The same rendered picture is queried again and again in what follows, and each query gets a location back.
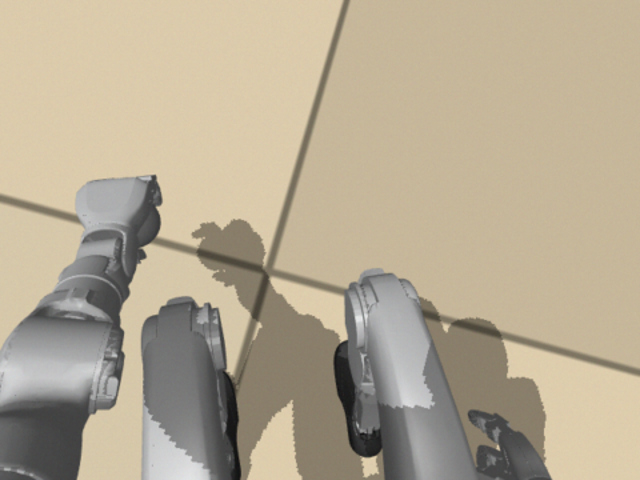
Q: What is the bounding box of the left robot foot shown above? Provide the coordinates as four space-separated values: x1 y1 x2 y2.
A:
223 371 241 480

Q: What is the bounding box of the left robot hand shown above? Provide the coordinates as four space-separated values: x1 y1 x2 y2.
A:
75 175 162 264

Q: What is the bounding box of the right robot foot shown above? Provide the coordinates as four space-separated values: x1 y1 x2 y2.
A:
334 340 382 458

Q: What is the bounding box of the right robot hand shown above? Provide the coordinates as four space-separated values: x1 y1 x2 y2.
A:
468 410 551 480

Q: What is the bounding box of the left robot arm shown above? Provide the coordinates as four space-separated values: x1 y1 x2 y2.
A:
0 223 139 480

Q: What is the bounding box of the ball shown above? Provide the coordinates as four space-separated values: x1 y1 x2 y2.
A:
137 204 161 248

